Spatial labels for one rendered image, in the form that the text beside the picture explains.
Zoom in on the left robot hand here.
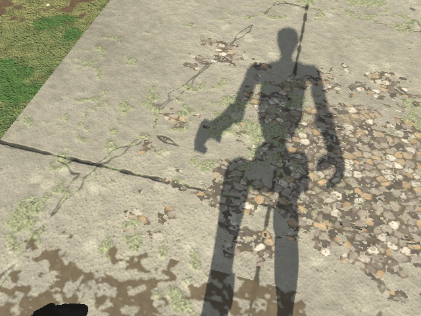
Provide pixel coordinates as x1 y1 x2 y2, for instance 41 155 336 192
31 303 88 316

